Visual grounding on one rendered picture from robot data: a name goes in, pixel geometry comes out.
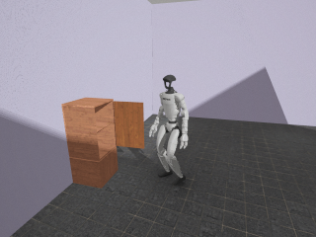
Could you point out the robot right thigh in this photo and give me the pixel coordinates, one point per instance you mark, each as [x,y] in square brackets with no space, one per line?
[161,138]

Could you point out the robot left forearm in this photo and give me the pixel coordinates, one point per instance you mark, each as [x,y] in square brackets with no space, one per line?
[185,123]

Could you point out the right robot hand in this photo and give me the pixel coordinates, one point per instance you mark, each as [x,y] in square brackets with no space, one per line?
[154,128]

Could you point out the cupboard door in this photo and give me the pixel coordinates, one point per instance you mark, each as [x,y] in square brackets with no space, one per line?
[129,124]

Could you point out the robot right forearm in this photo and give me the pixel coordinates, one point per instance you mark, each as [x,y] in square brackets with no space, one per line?
[158,118]

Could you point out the left robot hand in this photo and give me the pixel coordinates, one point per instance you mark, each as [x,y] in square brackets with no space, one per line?
[184,138]

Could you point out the robot left upper arm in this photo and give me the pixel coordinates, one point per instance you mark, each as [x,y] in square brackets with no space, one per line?
[181,99]

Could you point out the robot head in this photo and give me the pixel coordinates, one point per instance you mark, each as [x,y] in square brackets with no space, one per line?
[169,78]

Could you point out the robot right upper arm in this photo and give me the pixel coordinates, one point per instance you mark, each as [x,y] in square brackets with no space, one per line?
[161,101]

